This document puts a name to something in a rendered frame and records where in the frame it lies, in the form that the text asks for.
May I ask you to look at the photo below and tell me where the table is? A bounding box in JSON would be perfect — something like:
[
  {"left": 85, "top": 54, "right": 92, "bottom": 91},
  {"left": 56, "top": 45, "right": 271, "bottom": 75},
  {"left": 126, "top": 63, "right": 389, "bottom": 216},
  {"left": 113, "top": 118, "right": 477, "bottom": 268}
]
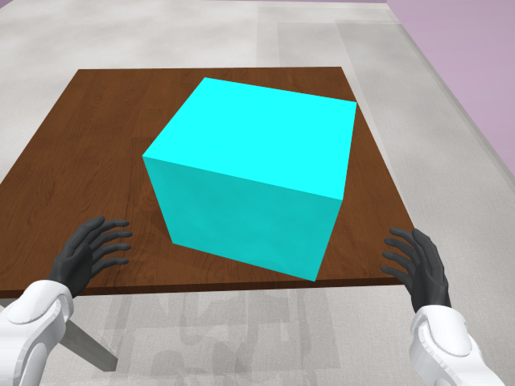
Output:
[{"left": 0, "top": 67, "right": 414, "bottom": 372}]

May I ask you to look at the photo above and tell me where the left robot forearm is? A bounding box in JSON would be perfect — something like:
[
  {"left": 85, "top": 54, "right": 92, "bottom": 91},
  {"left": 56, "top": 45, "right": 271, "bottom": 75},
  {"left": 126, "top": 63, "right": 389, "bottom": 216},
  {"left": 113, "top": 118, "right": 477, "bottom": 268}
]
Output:
[{"left": 0, "top": 280, "right": 74, "bottom": 386}]

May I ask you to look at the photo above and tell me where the robot left hand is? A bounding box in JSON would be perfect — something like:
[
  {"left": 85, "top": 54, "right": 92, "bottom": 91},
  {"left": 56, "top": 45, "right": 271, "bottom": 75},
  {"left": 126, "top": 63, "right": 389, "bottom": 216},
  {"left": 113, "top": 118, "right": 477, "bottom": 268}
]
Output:
[{"left": 46, "top": 216, "right": 133, "bottom": 299}]

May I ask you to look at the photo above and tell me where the right robot forearm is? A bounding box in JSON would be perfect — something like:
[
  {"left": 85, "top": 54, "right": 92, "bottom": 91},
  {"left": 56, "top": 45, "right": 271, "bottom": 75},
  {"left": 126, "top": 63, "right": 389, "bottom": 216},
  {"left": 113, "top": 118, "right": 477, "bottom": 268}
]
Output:
[{"left": 409, "top": 305, "right": 505, "bottom": 386}]

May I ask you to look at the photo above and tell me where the robot right hand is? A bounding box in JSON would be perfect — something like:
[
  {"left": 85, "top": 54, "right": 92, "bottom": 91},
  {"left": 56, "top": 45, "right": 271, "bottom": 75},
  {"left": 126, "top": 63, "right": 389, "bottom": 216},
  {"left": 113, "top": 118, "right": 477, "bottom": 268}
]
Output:
[{"left": 381, "top": 228, "right": 451, "bottom": 313}]

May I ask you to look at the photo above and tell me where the carton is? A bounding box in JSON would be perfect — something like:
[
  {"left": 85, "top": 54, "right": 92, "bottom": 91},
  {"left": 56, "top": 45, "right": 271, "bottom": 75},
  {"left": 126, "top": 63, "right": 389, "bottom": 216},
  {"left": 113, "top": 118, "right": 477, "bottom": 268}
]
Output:
[{"left": 142, "top": 77, "right": 356, "bottom": 281}]

